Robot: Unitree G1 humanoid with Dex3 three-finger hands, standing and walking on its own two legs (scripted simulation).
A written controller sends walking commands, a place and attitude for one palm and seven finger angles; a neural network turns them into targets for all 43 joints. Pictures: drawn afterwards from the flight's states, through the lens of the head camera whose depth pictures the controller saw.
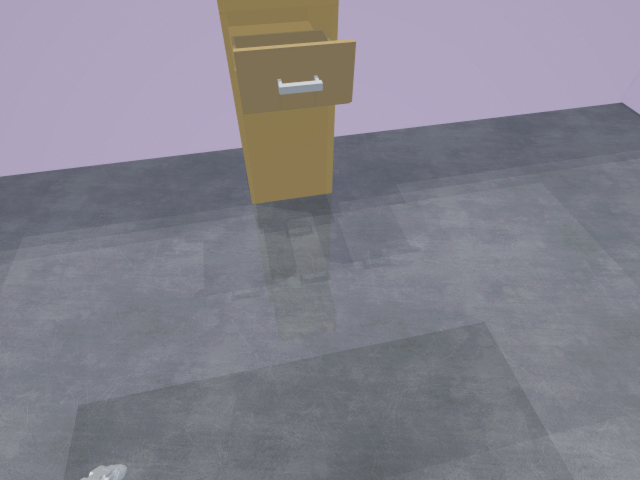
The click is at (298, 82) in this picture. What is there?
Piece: drawer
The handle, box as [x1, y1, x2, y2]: [277, 75, 322, 94]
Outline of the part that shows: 322,82 318,79 316,75 314,76 314,81 282,84 280,79 277,79 280,94 322,90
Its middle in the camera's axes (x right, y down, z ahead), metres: -0.06 -0.44 +1.09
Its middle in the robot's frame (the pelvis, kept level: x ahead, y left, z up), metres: +1.11 +0.12 -0.04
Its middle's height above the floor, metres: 0.73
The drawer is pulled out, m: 0.30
